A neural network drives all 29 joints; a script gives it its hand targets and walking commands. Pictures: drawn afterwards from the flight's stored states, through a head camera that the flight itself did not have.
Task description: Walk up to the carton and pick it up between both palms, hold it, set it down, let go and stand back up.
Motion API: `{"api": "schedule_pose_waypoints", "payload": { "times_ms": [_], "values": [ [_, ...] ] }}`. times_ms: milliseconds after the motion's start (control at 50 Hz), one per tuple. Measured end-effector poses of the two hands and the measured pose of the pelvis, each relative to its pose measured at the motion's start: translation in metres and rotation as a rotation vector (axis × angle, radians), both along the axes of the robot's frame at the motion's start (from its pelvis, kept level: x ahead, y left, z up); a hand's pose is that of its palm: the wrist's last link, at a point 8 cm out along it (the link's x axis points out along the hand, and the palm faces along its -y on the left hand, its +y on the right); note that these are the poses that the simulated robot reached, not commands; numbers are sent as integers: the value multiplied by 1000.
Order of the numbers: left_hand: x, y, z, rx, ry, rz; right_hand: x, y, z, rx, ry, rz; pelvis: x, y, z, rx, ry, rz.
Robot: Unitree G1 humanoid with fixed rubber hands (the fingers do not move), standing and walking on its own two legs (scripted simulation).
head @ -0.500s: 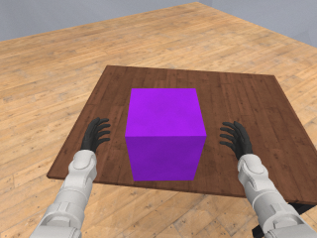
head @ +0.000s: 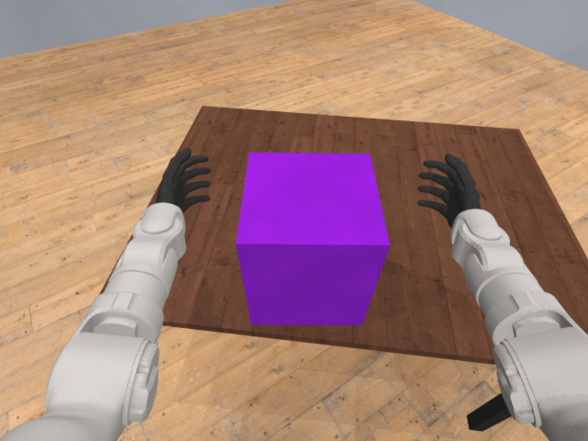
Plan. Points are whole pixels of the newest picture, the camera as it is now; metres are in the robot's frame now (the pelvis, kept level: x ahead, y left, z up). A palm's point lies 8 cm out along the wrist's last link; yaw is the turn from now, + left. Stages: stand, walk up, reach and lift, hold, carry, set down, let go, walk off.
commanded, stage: reach and lift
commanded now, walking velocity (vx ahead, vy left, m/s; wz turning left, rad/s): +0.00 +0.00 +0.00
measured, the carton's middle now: (308, 242) +0.47 +0.02 -0.03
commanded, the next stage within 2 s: none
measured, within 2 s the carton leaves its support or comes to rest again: neither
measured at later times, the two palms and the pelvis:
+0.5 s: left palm (169, 153) +0.45 +0.22 +0.17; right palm (466, 158) +0.47 -0.19 +0.17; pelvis +0.00 -0.01 +0.00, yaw +1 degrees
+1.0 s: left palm (190, 211) +0.45 +0.21 +0.06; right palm (434, 214) +0.46 -0.18 +0.06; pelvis -0.01 -0.01 -0.02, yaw +2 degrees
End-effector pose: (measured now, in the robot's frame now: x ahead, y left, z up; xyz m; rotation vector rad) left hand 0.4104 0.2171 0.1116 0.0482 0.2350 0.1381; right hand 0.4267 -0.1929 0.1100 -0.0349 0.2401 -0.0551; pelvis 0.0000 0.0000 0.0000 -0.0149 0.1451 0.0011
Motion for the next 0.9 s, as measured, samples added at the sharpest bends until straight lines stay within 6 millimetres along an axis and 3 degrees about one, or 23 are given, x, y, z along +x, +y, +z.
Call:
{"api": "schedule_pose_waypoints", "payload": {
  "times_ms": [440, 560, 660, 820, 900],
  "values": [
    [40, 3, 50, 2, -10, 36, 41, 2, 53, 17, -1, -20, -2, -7, -4, 2, 102, 18],
    [45, 5, 54, 12, -13, 40, 46, 3, 58, 6, 2, -25, -3, -9, -4, 3, 117, 28],
    [42, 8, 36, 28, -5, 34, 45, 3, 43, -13, 12, -24, -3, -11, -5, 4, 128, 38],
    [30, 6, -25, 19, 36, 38, 36, 10, -15, -17, 45, -7, -5, -10, -10, 4, 195, 45],
    [31, 2, -43, 13, 39, 38, 35, 15, -37, -8, 47, -1, -6, -9, -14, 3, 239, 44]
  ]
}}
